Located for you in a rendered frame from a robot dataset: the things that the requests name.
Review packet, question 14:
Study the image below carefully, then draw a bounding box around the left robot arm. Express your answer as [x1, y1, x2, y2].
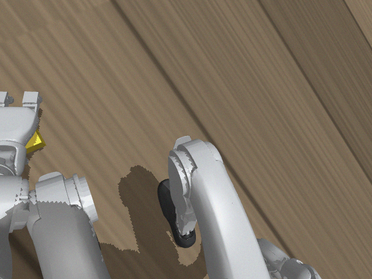
[0, 141, 30, 279]

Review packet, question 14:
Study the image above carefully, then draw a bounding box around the right robot arm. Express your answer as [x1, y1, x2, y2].
[280, 258, 321, 279]

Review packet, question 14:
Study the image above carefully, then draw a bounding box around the right robot foot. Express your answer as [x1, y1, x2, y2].
[158, 179, 196, 248]

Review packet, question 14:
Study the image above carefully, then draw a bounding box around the left robot hand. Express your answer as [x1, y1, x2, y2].
[0, 91, 42, 164]

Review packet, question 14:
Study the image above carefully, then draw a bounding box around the cube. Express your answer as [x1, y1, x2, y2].
[25, 129, 46, 154]

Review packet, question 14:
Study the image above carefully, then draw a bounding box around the right robot hand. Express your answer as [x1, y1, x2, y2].
[257, 238, 290, 279]

